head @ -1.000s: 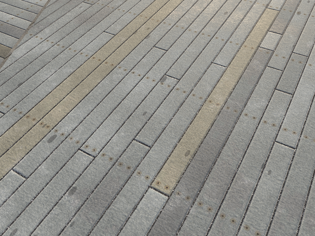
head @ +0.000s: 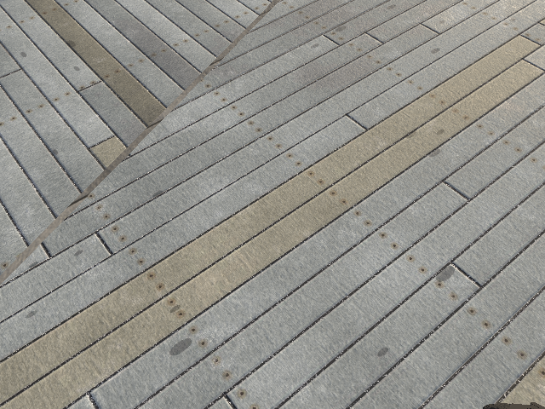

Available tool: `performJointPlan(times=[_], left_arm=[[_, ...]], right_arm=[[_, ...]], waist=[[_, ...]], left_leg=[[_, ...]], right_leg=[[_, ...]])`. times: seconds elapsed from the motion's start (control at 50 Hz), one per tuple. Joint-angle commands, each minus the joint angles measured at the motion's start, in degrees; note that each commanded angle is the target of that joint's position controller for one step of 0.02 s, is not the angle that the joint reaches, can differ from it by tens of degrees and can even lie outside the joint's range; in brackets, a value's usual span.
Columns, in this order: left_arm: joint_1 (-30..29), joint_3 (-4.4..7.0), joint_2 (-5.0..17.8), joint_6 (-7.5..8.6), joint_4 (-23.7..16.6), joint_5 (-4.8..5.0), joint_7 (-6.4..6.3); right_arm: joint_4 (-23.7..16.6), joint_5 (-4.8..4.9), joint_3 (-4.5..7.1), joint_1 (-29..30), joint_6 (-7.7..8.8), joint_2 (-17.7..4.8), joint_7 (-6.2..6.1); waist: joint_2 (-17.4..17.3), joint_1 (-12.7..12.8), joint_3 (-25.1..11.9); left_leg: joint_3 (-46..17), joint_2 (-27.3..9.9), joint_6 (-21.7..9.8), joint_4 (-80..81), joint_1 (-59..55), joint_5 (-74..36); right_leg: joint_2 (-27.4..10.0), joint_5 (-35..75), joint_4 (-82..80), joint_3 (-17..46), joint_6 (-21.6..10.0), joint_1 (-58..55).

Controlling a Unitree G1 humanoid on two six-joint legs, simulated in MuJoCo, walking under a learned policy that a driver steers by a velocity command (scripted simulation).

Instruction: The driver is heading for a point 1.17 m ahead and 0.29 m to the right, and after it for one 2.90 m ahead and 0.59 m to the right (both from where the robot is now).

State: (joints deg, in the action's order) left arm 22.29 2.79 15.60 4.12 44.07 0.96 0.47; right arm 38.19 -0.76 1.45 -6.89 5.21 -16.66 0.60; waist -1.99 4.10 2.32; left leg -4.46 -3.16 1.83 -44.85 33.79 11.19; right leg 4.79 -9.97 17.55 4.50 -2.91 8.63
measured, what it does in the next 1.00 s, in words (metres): walks ahead, turning right: left foot, then right foot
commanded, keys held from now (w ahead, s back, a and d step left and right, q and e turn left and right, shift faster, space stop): e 0.34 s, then w+e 0.50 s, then w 0.04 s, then w+q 0.12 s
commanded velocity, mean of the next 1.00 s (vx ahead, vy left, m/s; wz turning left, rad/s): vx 0.33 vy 0.00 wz -0.49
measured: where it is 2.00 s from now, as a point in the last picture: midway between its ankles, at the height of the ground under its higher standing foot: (404, 273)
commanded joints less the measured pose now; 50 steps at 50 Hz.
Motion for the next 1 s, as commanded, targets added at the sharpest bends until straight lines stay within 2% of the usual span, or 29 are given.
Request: performJointPlan(times=[0.02, 0.08, 0.12, 0.14, 0.16, 0.18, 0.2, 0.22, 0.24, 0.26, 0.3, 0.34, 0.4, 0.44, 0.52, 0.56, 0.58, 0.6, 0.62, 0.64, 0.66, 0.68, 0.72, 0.74, 0.78, 0.84, 0.88, 0.94, 1.0], left_arm=[[-2.34, 3.15, 11.43, 0.06, -3.97, 0.26, -1.09], [0.09, 3.42, 11.29, -1.40, -3.13, 0.72, -1.80], [-1.95, 3.56, 11.02, -2.03, -4.06, 0.78, -2.31], [-3.46, 3.34, 9.89, -2.18, -4.92, 0.77, -2.38], [-3.70, 2.58, 7.29, -2.07, -6.25, 0.12, -2.25], [2.64, 1.22, 2.62, -2.01, -6.53, -1.33, -2.05], [11.57, 0.94, 4.87, -2.29, -5.93, 0.22, -1.97], [9.25, 2.27, 9.14, -3.25, -4.72, 0.90, -2.41], [3.69, 2.95, 10.75, -4.25, -5.64, 0.83, -2.81], [1.51, 3.29, 10.70, -5.40, -5.89, 0.58, -3.20], [0.61, 3.08, 8.65, -6.86, -7.20, 0.13, -3.35], [-0.34, 2.73, 6.76, -7.08, -8.05, -0.03, -3.29], [-4.34, 2.01, 5.56, -6.64, -10.03, -0.33, -2.08], [-6.20, 1.91, 6.00, -6.20, -10.92, -0.29, -1.07], [-8.06, 2.19, 7.38, -5.69, -11.32, -0.01, 0.01], [-6.17, 2.36, 7.12, -5.54, -10.34, -0.02, 0.31], [-3.85, 2.65, 7.28, -5.50, -9.02, -0.09, 0.23], [0.74, 3.40, 8.48, -5.51, -7.18, 0.30, -0.15], [6.88, 4.72, 12.84, -5.26, -6.13, 0.65, -0.89], [6.79, 5.71, 19.71, -4.02, -7.79, -0.06, -0.33], [3.82, 4.43, 14.97, -2.47, -9.14, -0.59, -0.04], [1.13, 3.42, 12.30, -1.45, -9.53, -0.62, -0.10], [-1.25, 2.58, 10.06, -1.19, -10.00, 0.00, -0.35], [-1.27, 2.47, 10.62, -1.15, -10.25, -0.38, -0.73], [-0.67, 2.71, 11.06, -1.08, -9.96, -0.51, -1.47], [0.95, 3.11, 11.82, -1.25, -8.78, -0.16, -2.29], [2.35, 3.19, 11.73, -1.25, -7.53, 0.10, -2.46], [3.67, 3.14, 11.27, -1.08, -5.52, 0.25, -2.19], [3.56, 3.36, 11.41, -1.37, -4.09, 0.11, -2.03]], right_arm=[[-4.12, 0.11, 0.57, 4.13, 1.15, -3.06, 0.35], [-4.69, 0.26, 1.57, 5.55, 1.27, -4.78, 0.47], [-4.21, 0.29, 2.47, 3.32, 1.27, -6.11, 0.25], [-3.63, -0.03, 2.95, 0.63, 1.33, -6.85, -0.05], [-3.43, -0.80, 3.61, -3.58, 1.35, -9.14, -0.61], [-3.68, -1.57, 4.03, -7.33, 0.43, -12.08, -1.28], [-2.76, -0.53, 4.23, -8.66, -1.17, -11.66, -0.75], [-3.64, 0.05, 3.60, -6.25, -1.99, -8.23, -0.60], [-4.06, 0.28, 2.81, -3.41, -2.48, -5.58, -0.67], [-3.97, 0.18, 2.26, -0.34, -2.86, -4.52, -0.60], [-3.02, -0.70, 2.75, 2.86, -3.14, -5.95, -0.72], [-2.00, -0.98, 3.16, 3.32, -2.94, -6.28, -1.06], [-0.46, 0.48, 4.02, 2.09, -2.69, -7.93, -1.37], [-0.09, 1.10, 4.60, 2.55, -2.51, -9.63, -1.18], [1.19, 2.31, 5.44, 1.18, -2.18, -11.69, -0.05], [1.74, 3.12, 5.47, 1.63, -2.58, -11.79, 0.29], [2.12, 3.17, 5.20, 1.43, -2.77, -10.75, 0.32], [2.38, 2.59, 4.42, 1.17, -2.83, -8.15, 0.44], [1.07, 0.98, 2.98, 3.10, -2.72, -3.58, 0.92], [-2.60, 0.73, 3.21, 6.44, -1.79, -4.18, 0.88], [-2.41, 1.78, 4.20, 7.19, -0.60, -8.46, 1.26], [-1.76, 2.40, 4.67, 5.41, 0.20, -9.74, 1.78], [0.20, 0.32, 4.75, 4.57, 0.99, -9.49, 1.68], [0.30, 0.17, 4.59, 4.88, 1.19, -8.58, 1.82], [0.35, 0.32, 4.08, 6.26, 1.22, -7.09, 1.89], [-0.27, 0.79, 3.05, 9.99, 0.91, -4.69, 1.91], [-0.83, 1.18, 2.48, 12.17, 0.92, -3.97, 2.33], [-1.24, 1.61, 2.12, 13.35, 1.19, -4.26, 3.06], [-1.14, 1.80, 2.47, 11.81, 1.28, -5.85, 3.30]], waist=[[6.78, -1.25, -1.07], [7.73, -1.58, -3.13], [8.69, -3.86, -4.27], [8.03, -5.78, -5.58], [4.80, -7.46, -10.35], [-8.91, -5.58, -17.47], [-17.19, -3.69, -24.78], [-9.20, -4.41, -19.89], [-5.12, -5.11, -14.29], [-3.20, -4.32, -10.74], [-6.20, -2.41, -6.69], [-6.46, -2.34, -6.50], [-5.43, -3.91, -7.67], [-5.53, -4.02, -6.82], [-4.35, -4.34, -4.88], [-3.11, -2.49, -4.46], [-2.24, -1.49, -4.52], [0.39, 0.03, -4.94], [13.06, 1.86, -4.90], [19.62, 1.60, -1.17], [13.05, 1.25, 0.41], [12.35, -0.96, 1.73], [7.70, -2.09, 0.90], [8.83, -2.65, 0.27], [7.58, -2.43, -0.59], [7.96, -1.15, 0.27], [8.78, -0.01, 1.11], [9.25, 0.86, 2.64], [10.17, -0.06, 3.31]], left_leg=[[1.94, 3.72, 1.40, 10.15, -7.62, -11.45], [0.05, 5.63, 0.48, 15.36, -11.86, -13.82], [-0.80, 5.13, -1.13, 18.19, -16.33, -13.95], [-0.47, 3.71, -2.39, 21.07, -21.38, -17.11], [-3.97, -2.22, -4.99, 21.07, -30.80, -24.93], [-15.72, -16.59, -10.91, 15.96, -45.90, -47.49], [-29.46, -25.50, -18.74, 17.18, -50.78, -40.67], [-27.41, -21.51, -17.49, 20.51, -45.20, -28.87], [-20.13, -17.99, -15.17, 21.88, -39.81, -23.27], [-14.97, -15.36, -14.36, 23.34, -33.70, -21.70], [-7.86, -12.02, -14.38, 27.18, -23.23, -19.48], [-3.72, -11.52, -15.35, 28.75, -21.43, -20.67], [-2.78, -13.22, -15.96, 32.70, -21.89, -2.92], [-2.08, -13.76, -15.40, 34.95, -20.53, 4.54], [-0.30, -14.92, -13.78, 35.20, -21.66, 10.50], [2.22, -14.09, -11.97, 32.43, -20.21, 14.23], [4.40, -12.44, -10.45, 29.24, -17.70, 16.45], [7.92, -9.65, -8.05, 21.92, -13.31, 18.29], [14.87, -3.29, -3.23, 0.22, -1.95, 19.48], [8.39, 5.17, -1.43, -11.77, 17.15, 25.30], [1.32, 1.18, -2.69, -16.43, 19.60, 20.59], [0.74, -0.17, -3.54, -15.29, 19.66, 13.68], [1.12, -1.35, -2.59, -10.59, 16.05, 5.34], [1.56, -0.82, -1.73, -8.71, 13.16, 1.75], [2.43, 0.73, 0.04, -3.04, 9.61, -4.06], [2.75, 2.81, 1.40, 6.88, 3.81, -10.90], [3.08, 3.08, 1.47, 11.26, 0.97, -13.82], [3.11, 2.11, -0.18, 14.57, -0.31, -15.69], [4.18, 1.76, -3.31, 16.07, -0.84, -10.75]], right_leg=[[-11.40, 17.74, -4.85, 9.89, -9.09, 5.38], [-11.46, 18.98, 0.96, 12.51, -6.04, 2.57], [-11.21, 17.79, 5.77, 14.88, -3.88, 1.88], [-9.21, 17.03, 10.10, 14.36, -2.03, 3.15], [-5.81, 10.46, 19.34, 12.58, 0.13, 6.77], [0.00, -23.31, 35.73, 6.98, 3.39, 18.28], [-0.32, -34.11, 48.53, 4.20, 4.79, 25.60], [-3.30, -28.42, 54.09, 4.34, 6.49, 28.40], [-4.52, -24.37, 55.22, 2.27, 7.42, 30.04], [-6.02, -21.96, 54.60, 1.51, 8.33, 28.98], [-7.45, -17.87, 51.39, -0.53, 8.91, 23.35], [-7.54, -15.57, 46.87, -2.08, 8.87, 20.96], [-9.81, -10.76, 37.96, -2.79, 6.87, 19.33], [-9.96, -8.90, 32.43, -3.80, 4.92, 16.44], [-8.99, -9.31, 23.30, -6.42, 1.69, 12.53], [-7.66, -6.66, 15.58, -8.81, -0.09, 6.88], [-6.20, -6.29, 12.67, -9.83, -1.05, 2.05], [-5.75, -8.42, 9.91, -8.11, -2.72, -4.65], [-16.32, -13.22, 2.56, 8.97, -7.51, -12.36], [-25.51, -27.83, -5.78, 35.87, -16.86, -13.90], [-25.67, -28.56, -8.16, 34.14, -16.66, -12.72], [-23.98, -24.25, -7.73, 29.28, -14.72, -11.74], [-20.06, -11.07, -6.93, 21.29, -11.47, -11.32], [-18.82, -4.08, -6.74, 18.68, -11.01, -9.82], [-16.49, 4.32, -6.48, 13.77, -10.16, -8.60], [-14.04, 5.52, -6.00, 10.07, -8.72, -4.33], [-14.15, 4.71, -6.20, 9.17, -8.29, -2.88], [-16.35, 4.50, -5.99, 8.94, -7.80, -4.80], [-18.76, 11.99, -3.89, 8.08, -6.67, -9.77]])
